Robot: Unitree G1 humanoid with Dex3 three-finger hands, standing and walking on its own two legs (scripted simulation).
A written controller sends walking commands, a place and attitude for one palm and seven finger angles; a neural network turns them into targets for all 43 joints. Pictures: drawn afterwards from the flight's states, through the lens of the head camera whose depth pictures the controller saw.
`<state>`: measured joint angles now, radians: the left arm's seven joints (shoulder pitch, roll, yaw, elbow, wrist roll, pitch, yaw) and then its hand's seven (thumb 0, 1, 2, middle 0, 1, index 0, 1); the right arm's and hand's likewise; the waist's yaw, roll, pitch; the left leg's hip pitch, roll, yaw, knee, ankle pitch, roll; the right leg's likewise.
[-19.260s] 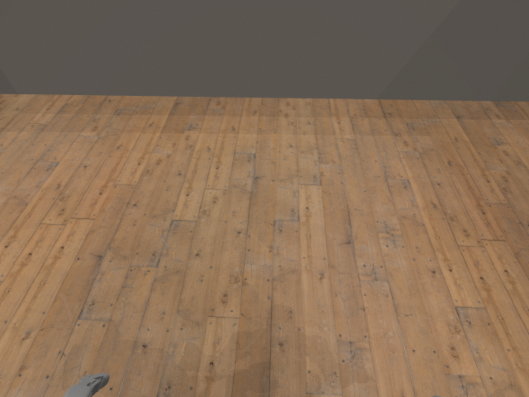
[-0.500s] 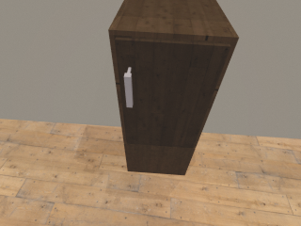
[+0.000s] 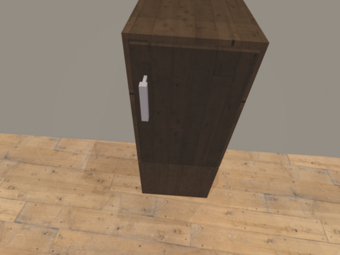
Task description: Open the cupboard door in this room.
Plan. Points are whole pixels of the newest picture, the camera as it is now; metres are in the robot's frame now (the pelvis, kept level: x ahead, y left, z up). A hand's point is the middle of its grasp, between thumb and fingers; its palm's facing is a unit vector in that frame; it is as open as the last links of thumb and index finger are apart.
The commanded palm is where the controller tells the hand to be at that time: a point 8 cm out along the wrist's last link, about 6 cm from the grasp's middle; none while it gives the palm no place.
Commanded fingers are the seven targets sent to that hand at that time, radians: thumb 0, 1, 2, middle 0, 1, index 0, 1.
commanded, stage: shuffle to correct the standing spot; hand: left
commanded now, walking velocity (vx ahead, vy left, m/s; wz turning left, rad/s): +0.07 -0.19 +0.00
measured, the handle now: (145, 98) +0.57 +0.12 +0.04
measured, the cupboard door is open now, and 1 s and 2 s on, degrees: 0 0 0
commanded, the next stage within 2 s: come to a stop and stand still in 0.18 s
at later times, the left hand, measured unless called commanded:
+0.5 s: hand out of the picture +0.07 +0.08 -0.18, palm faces +0.03 -0.98 -0.17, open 7.3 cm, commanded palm none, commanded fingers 0.00 0.90 0.90 -0.20 -0.30 -0.20 -0.30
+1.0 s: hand out of the picture +0.09 +0.11 -0.18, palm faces +0.00 -0.98 -0.20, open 7.4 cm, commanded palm none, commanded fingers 0.00 0.90 0.90 -0.20 -0.30 -0.20 -0.30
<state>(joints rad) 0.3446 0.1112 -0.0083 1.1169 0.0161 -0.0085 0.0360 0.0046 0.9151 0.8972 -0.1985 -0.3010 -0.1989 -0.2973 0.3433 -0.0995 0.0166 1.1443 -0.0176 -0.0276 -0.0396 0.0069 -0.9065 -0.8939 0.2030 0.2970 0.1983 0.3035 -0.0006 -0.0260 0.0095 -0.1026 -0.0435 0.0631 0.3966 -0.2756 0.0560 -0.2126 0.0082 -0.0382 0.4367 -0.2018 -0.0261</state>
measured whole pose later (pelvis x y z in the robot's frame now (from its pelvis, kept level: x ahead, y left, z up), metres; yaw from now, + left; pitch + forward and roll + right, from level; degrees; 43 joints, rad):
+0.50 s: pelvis +0.07 -0.08 +0.00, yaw +0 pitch +1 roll +0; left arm 0.28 0.14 0.02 1.05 0.03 -0.02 0.04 0.01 0.94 0.90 -0.20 -0.30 -0.20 -0.30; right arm 0.25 -0.16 -0.03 1.09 -0.01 0.00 -0.04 0.01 -0.91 -0.89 0.20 0.30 0.20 0.30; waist 0.01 -0.04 0.06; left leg -0.32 0.02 0.06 0.73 -0.43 -0.01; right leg -0.23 0.02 -0.09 0.48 -0.27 -0.07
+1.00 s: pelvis +0.06 -0.06 +0.00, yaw -1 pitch -1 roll +0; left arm 0.26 0.17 0.01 1.02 0.02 0.01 0.04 0.00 0.91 0.90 -0.20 -0.30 -0.20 -0.30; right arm 0.17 -0.15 -0.02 1.02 -0.01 0.01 -0.02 0.00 -0.93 -0.89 0.20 0.30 0.20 0.30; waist 0.01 -0.01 0.06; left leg -0.25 -0.01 0.09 0.46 -0.20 0.05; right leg -0.20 0.00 -0.07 0.46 -0.25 -0.02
